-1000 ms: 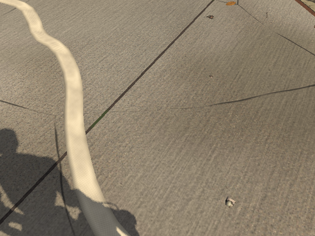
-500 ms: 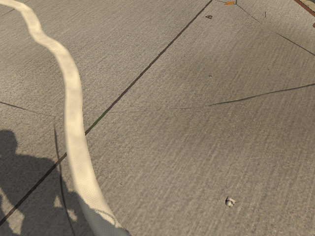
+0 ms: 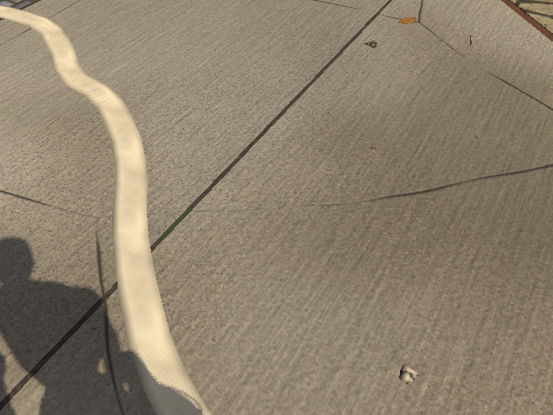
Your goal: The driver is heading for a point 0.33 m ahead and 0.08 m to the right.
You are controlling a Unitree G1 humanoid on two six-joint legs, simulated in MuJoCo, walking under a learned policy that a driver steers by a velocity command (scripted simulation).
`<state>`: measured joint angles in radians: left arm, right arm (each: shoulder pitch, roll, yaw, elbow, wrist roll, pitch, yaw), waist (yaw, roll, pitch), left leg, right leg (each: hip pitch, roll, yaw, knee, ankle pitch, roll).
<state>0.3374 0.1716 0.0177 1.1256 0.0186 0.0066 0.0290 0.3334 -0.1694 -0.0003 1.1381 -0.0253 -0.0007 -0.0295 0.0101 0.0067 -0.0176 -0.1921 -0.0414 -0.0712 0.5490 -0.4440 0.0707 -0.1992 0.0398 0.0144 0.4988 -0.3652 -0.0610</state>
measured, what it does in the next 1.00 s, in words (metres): walks ahead: right foot, then left foot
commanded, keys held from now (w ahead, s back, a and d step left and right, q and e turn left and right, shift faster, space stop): w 0.18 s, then w+e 0.14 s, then no key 0.68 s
